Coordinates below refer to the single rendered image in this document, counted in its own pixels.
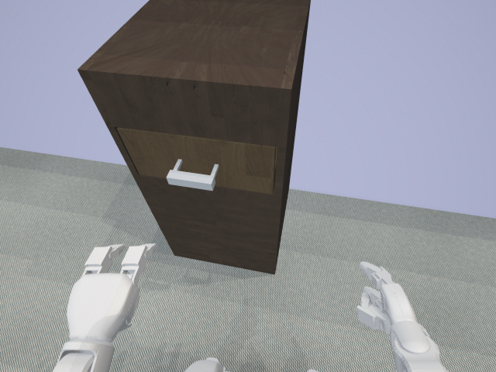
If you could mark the robot right hand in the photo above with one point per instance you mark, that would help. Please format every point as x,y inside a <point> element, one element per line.
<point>390,305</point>

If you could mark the drawer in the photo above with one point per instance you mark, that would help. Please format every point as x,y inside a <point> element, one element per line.
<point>244,166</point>

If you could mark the left robot forearm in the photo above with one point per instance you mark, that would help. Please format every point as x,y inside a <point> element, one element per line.
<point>85,355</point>

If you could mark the handle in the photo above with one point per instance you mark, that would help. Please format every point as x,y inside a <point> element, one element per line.
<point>192,180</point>

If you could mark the right robot forearm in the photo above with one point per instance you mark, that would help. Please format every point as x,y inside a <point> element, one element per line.
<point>413,349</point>

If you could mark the cabinet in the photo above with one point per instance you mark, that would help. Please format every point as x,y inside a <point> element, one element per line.
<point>217,69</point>

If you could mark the robot left hand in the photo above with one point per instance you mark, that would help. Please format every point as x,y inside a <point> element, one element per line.
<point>101,304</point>

